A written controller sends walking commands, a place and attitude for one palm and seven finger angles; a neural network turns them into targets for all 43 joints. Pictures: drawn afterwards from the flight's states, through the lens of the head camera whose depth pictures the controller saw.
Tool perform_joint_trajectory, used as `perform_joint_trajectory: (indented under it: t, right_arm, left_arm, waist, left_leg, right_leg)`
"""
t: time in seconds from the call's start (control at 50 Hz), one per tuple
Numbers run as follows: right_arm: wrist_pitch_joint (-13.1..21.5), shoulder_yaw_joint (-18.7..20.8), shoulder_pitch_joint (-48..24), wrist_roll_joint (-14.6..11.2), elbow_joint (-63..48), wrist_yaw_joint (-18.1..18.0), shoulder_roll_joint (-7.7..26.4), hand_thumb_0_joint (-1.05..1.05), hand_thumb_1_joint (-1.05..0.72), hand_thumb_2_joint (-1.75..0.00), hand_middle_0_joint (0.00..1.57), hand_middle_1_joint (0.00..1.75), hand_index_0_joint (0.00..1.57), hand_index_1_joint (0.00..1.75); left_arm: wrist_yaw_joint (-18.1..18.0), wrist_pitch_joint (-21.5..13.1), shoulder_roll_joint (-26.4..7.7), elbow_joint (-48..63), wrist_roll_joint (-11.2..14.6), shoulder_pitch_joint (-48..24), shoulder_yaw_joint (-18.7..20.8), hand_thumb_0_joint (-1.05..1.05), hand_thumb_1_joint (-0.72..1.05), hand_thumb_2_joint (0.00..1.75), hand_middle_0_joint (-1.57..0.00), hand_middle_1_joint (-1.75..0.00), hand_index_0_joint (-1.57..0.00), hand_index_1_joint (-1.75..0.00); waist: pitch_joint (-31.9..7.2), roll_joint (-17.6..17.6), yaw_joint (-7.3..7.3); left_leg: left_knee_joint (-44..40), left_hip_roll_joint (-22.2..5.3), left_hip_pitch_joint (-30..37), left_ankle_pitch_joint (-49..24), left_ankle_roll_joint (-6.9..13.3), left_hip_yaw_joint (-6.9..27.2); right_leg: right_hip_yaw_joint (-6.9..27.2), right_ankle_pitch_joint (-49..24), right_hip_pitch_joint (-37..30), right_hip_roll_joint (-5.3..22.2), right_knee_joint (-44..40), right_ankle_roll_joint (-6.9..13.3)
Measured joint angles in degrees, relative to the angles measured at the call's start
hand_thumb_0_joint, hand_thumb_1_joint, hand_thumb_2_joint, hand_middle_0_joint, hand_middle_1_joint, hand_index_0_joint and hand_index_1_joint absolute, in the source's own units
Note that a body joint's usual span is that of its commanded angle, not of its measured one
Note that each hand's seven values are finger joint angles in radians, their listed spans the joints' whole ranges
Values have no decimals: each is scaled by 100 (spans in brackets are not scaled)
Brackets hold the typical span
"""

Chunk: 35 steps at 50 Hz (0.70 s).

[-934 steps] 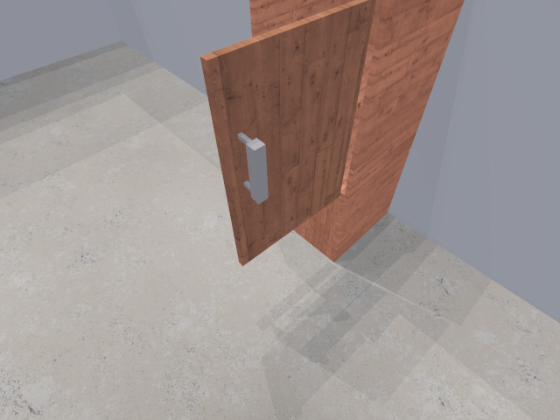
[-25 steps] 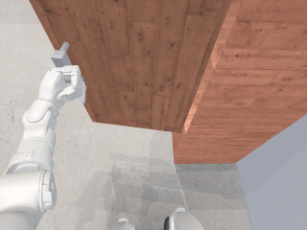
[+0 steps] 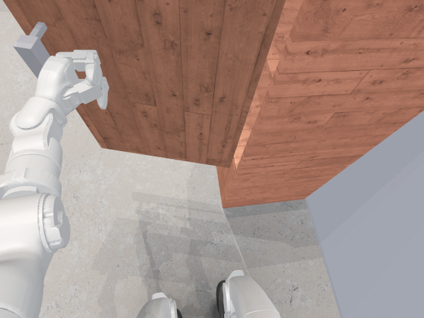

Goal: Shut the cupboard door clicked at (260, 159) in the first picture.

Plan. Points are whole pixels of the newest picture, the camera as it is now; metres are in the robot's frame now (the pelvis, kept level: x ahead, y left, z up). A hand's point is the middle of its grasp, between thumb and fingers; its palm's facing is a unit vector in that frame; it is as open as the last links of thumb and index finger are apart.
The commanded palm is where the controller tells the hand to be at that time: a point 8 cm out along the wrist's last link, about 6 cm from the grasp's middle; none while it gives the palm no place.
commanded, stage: push the door shut along its arc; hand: left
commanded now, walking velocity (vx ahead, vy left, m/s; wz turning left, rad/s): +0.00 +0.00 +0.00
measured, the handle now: (54, 68) +0.57 +0.22 +0.08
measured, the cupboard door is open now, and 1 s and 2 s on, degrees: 74 58 57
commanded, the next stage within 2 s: pull the fist back off the door in 0.86 s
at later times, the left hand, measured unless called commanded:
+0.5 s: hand (110, 74) +0.54 +0.12 +0.09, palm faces -0.40 -0.92 -0.02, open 3.3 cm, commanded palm +0.56 +0.15 +0.08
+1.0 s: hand (133, 53) +0.58 +0.08 +0.09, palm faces -0.41 -0.91 +0.04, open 3.5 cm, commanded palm +0.59 +0.11 +0.08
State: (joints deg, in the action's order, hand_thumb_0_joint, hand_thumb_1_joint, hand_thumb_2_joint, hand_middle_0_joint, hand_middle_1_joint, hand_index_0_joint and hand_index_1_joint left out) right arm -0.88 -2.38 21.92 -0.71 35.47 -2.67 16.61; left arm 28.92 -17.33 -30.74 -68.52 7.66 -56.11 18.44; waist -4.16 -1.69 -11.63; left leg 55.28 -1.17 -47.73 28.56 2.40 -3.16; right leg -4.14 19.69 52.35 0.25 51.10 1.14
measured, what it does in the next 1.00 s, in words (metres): stands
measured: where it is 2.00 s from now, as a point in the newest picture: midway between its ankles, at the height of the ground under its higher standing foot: outside the picture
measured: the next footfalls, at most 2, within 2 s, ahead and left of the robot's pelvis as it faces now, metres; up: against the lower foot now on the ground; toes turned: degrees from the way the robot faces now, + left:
none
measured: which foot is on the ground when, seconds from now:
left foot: down 0.00-1.00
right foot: down 0.00-1.00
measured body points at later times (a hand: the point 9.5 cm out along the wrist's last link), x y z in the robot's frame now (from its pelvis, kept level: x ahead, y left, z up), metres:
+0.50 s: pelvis +0.01 +0.00 -0.01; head +0.16 +0.01 +0.42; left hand +0.55 +0.17 +0.09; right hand +0.00 -0.28 -0.11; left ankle -0.03 +0.09 -0.68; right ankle +0.04 -0.11 -0.68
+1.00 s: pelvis +0.00 +0.00 -0.03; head +0.18 +0.01 +0.38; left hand +0.60 +0.13 +0.09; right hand -0.04 -0.27 -0.13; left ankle -0.03 +0.09 -0.68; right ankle +0.04 -0.11 -0.68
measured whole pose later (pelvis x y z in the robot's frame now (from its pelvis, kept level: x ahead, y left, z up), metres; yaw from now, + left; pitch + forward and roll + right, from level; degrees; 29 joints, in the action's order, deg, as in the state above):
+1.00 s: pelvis +0.00 +0.00 -0.03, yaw +0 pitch +28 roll -3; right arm 1.9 -2.7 22.1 1.5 39.3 -2.5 16.1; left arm 28.5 -9.0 -34.7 -77.1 4.1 -78.6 14.0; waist -4.4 -2.9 -16.1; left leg 65.1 -2.2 -60.3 32.7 2.3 -1.3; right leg -5.8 22.9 63.9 -0.4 59.0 1.6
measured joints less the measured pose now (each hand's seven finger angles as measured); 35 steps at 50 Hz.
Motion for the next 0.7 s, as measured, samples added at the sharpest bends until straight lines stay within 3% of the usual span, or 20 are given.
perform_joint_trajectory:
  t: [0.24, 0.52, 0.7]
  right_arm:
    - [-6, 11, 81, 41, 49, -34, -11, 0, -90, -89, 20, 30, 20, 30]
    - [105, 83, -29, 121, 249, -37, 31, 0, -90, -89, 20, 30, 20, 30]
    - [217, -7, -156, 149, 276, -55, -13, 0, -90, -89, 20, 30, 20, 30]
  left_arm:
    - [250, 207, -209, -122, -44, -415, -113, 1, 90, 91, -129, -150, -129, -150]
    - [207, 425, -56, -102, -24, -824, -624, 3, 96, 96, -129, -150, -129, -150]
    - [111, 548, -169, -560, -103, -1428, -680, 4, 100, 99, -129, -150, -129, -150]
  waist:
    - [-6, -25, -54]
    - [-63, -47, -29]
    - [-19, -39, -176]
  left_leg:
    - [117, -36, -204, 97, -9, 32]
    - [297, -20, -401, 183, -15, 147]
    - [532, -34, -644, 253, -14, 182]
  right_leg:
    - [-28, 78, 188, -33, 81, 7]
    - [-133, 173, 319, -6, 206, 13]
    - [-167, 227, 543, -7, 406, 28]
